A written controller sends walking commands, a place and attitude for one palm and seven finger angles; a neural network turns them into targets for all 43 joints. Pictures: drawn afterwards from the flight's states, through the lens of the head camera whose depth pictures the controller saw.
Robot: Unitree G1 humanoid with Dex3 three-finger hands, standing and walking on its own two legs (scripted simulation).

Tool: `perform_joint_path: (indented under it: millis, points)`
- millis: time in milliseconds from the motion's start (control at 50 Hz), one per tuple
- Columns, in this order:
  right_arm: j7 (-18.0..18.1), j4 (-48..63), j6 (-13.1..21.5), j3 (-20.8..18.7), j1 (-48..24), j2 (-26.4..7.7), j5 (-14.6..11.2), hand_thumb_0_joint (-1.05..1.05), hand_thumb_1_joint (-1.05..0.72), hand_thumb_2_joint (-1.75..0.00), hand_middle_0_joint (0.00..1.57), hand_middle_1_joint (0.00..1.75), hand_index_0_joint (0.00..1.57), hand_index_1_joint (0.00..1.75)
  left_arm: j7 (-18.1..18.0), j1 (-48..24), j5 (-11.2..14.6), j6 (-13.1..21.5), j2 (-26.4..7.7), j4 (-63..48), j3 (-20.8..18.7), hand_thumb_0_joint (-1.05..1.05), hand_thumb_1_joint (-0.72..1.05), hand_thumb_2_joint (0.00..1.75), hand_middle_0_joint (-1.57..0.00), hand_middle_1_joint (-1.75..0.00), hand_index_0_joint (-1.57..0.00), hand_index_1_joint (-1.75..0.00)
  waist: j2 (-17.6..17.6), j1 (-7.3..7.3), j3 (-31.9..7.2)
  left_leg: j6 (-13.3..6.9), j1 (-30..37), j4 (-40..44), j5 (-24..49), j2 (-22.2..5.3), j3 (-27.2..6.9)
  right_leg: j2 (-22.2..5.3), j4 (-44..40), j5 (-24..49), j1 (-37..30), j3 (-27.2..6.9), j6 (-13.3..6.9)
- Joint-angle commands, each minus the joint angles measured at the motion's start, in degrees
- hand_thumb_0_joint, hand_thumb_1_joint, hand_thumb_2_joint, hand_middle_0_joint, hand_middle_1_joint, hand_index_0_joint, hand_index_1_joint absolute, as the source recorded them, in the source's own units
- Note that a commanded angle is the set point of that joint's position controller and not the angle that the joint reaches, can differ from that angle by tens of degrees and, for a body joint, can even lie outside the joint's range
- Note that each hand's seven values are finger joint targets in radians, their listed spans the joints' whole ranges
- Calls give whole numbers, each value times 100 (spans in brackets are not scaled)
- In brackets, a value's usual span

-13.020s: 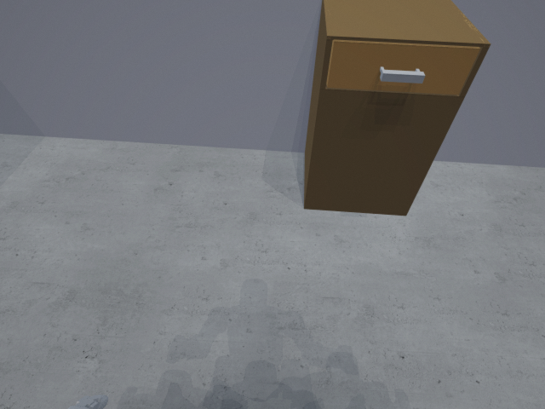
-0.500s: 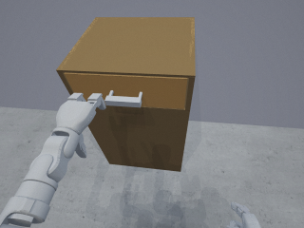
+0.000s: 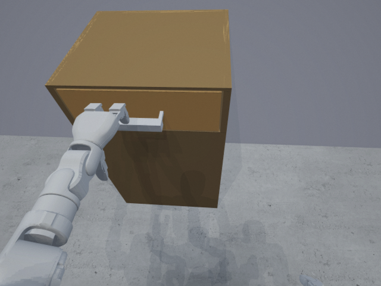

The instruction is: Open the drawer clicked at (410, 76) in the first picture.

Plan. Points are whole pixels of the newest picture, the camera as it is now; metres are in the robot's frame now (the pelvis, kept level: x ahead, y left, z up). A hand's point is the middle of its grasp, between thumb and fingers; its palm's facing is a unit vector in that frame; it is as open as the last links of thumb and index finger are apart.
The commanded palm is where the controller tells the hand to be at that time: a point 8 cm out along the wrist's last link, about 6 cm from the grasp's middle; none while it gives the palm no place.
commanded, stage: move the hooked fingers above the handle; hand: left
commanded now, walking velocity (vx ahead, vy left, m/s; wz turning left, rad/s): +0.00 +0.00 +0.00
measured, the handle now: (140, 119) +0.55 +0.18 -0.02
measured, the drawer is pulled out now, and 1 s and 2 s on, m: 0.00 0.00 0.00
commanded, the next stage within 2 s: lower the fingers behind the handle in 1.32 s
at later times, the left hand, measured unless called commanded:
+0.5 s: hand (124, 124) +0.47 +0.20 +0.04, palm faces -0.04 -0.01 -1.00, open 13.8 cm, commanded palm +0.46 +0.20 +0.10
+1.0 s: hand (127, 121) +0.49 +0.20 +0.03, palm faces -0.07 +0.00 -1.00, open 13.8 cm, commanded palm +0.48 +0.20 +0.10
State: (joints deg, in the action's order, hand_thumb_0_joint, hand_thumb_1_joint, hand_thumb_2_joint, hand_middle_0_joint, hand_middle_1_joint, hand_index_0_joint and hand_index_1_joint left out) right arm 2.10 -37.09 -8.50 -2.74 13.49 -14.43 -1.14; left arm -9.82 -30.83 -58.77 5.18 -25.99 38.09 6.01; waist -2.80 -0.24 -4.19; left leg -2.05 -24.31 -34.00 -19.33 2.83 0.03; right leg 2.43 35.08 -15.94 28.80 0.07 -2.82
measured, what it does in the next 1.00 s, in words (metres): stands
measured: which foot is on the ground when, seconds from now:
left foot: down 0.00-1.00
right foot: down 0.00-1.00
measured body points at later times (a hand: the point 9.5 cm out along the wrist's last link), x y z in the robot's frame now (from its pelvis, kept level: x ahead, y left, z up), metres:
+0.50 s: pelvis +0.01 +0.02 -0.01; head +0.08 +0.00 +0.44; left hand +0.47 +0.20 +0.09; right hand +0.04 -0.25 -0.14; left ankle -0.03 +0.10 -0.73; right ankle +0.01 -0.09 -0.73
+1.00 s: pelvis +0.01 +0.02 -0.01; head +0.09 +0.00 +0.43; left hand +0.49 +0.19 +0.08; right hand +0.01 -0.25 -0.14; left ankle -0.03 +0.10 -0.73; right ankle +0.01 -0.09 -0.73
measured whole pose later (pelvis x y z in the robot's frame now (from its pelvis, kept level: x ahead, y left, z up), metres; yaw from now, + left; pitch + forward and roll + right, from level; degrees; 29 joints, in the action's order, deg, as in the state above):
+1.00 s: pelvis +0.01 +0.02 -0.01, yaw -1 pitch +17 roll -1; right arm 0.9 -38.5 -7.6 -2.9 21.3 -14.2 0.1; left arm -15.9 -49.2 -62.3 2.0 -25.3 61.1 5.2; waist -2.8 6.4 -6.7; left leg -3.2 -34.7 -39.5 -21.7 2.4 1.2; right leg 3.0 38.0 -16.5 38.4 -0.8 -1.7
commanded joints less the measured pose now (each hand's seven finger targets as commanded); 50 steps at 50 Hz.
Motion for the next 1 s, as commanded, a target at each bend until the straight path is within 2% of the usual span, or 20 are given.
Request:
perform_joint_path:
  millis: [0,60,100,140,200,240,320,340,380,440,560,580,680,720,780,820,880,900,960,980]
  points:
    - [48,604,162,-252,147,-706,46,0,-90,-90,20,30,20,30,-295,-2568,-18,95,-1337,-674,-633,0,-50,30,-30,-120,-30,-120,358,87,-2040,-73,206,162,1878,6,106,-148,-236,1791,-1431,-228,29]
    - [11,567,158,-276,280,-712,53,0,-90,-90,20,30,20,30,-343,-2969,-63,110,-1026,-476,-370,0,-50,30,-30,-120,-30,-120,343,221,-2058,-62,291,91,2027,-20,61,-107,-190,1781,-1172,-152,4]
    - [4,540,130,-280,365,-731,83,0,-90,-90,20,30,20,30,-456,-3084,-145,119,-1378,-405,-638,0,-50,30,-30,-120,-30,-120,195,142,-2328,-43,273,42,2167,-22,59,-104,-80,1883,-1227,-170,-12]
    - [-44,528,124,-304,445,-692,88,0,-90,-90,20,30,20,30,-531,-3168,-143,96,-1044,-309,-431,0,-50,30,-30,-120,-30,-120,170,189,-2384,-25,328,-12,2359,-45,45,-86,-30,1966,-1121,-122,-20]
    - [-50,456,89,-301,527,-755,100,0,-90,-90,20,30,20,30,-646,-3301,-205,-41,-1296,141,-623,0,-50,30,-30,-120,-30,-120,396,258,-2268,-35,114,-43,2325,-60,56,-68,-1,1999,-1070,-113,-4]
    - [-72,466,88,-302,591,-747,105,0,-90,-90,20,30,20,30,-711,-3456,-224,-122,-1131,217,-480,0,-50,30,-30,-120,-30,-120,267,271,-2379,-31,117,-36,2293,-60,63,-61,3,1940,-1051,-102,-12]
    - [-65,398,82,-326,746,-784,121,0,-90,-90,20,30,20,30,-766,-3757,-279,-175,-1243,420,-534,0,-50,30,-30,-120,-30,-120,225,363,-2537,-28,178,-94,2439,-96,29,-43,44,1975,-971,-99,-9]
    - [-84,382,91,-346,782,-767,125,0,-90,-90,20,30,20,30,-759,-3910,-274,-171,-958,388,-296,0,-50,30,-30,-120,-30,-120,144,430,-2541,-17,284,-134,2558,-111,16,-33,53,1983,-836,-80,-8]
    - [-114,336,113,-378,911,-773,141,0,-90,-90,20,30,20,30,-756,-4095,-222,-126,-814,385,-217,0,-50,30,-30,-120,-30,-120,71,488,-2682,-1,473,-202,2787,-145,-40,-12,70,1954,-706,-50,-7]
    - [-127,262,100,-374,1008,-798,151,0,-90,-90,20,30,20,30,-805,-4084,-267,-170,-893,742,-304,0,-50,30,-30,-120,-30,-120,166,504,-2535,11,379,-230,2707,-164,-54,16,77,1819,-531,-23,-11]
    - [-151,144,164,-363,1159,-845,180,0,-90,-90,20,30,20,30,-1026,-4874,-365,-354,-780,1197,-167,0,-50,30,-30,-120,-30,-120,68,752,-2429,33,218,-307,2415,-178,-124,46,138,1448,-81,31,-30]
    - [-147,119,176,-359,1239,-879,201,0,-90,-90,20,30,20,30,-1074,-5018,-369,-376,-1038,1198,-352,0,-50,30,-30,-120,-30,-120,26,743,-2615,12,206,-320,2384,-175,-112,44,165,1506,-158,5,-17]
    - [-146,201,162,-318,1294,-892,218,0,-90,-90,20,30,20,30,-1047,-4621,-393,-544,-1345,1506,-620,0,-50,30,-30,-120,-30,-120,15,560,-3045,19,74,-379,2798,-177,-44,35,281,1946,-580,-11,-4]
    - [-137,241,136,-304,1274,-896,191,0,-90,-90,20,30,20,30,-960,-4371,-401,-608,-1197,1686,-479,0,-50,30,-30,-120,-30,-120,179,580,-2748,-3,-98,-343,2665,-187,10,39,213,1949,-582,-17,13]
    - [-109,290,118,-297,1268,-912,159,0,-90,-90,20,30,20,30,-917,-4309,-384,-584,-1325,1587,-558,0,-50,30,-30,-120,-30,-120,280,550,-2633,-37,-241,-265,2420,-179,26,24,156,1878,-691,-46,19]
    - [-80,307,128,-301,1233,-906,142,0,-90,-90,20,30,20,30,-883,-4381,-382,-556,-1183,1502,-405,0,-50,30,-30,-120,-30,-120,322,645,-2469,-59,-237,-231,2177,-183,45,14,74,1740,-594,-63,29]
    - [-49,324,192,-328,1271,-885,148,0,-90,-90,20,30,20,30,-855,-4710,-325,-354,-1178,1084,-364,0,-50,30,-30,-120,-30,-120,156,697,-2665,-97,-61,-244,2114,-166,34,7,34,1714,-656,-119,33]
    - [-33,305,195,-336,1299,-887,149,0,-90,-90,20,30,20,30,-854,-4575,-350,-302,-1381,1123,-550,0,-50,30,-30,-120,-30,-120,162,633,-2738,-89,-39,-255,2115,-163,29,6,51,1699,-689,-115,29]
    - [-32,237,236,-354,1314,-857,172,0,-90,-90,20,30,20,30,-895,-4933,-347,-165,-1161,921,-342,0,-50,30,-30,-120,-30,-120,30,775,-2732,-77,111,-315,2223,-172,-10,11,59,1650,-472,-90,24]
    - [-41,227,247,-363,1343,-870,186,0,-90,-90,20,30,20,30,-920,-4842,-329,-133,-1312,892,-484,0,-50,30,-30,-120,-30,-120,-115,719,-2837,-67,197,-332,2326,-169,-21,15,77,1702,-492,-99,20]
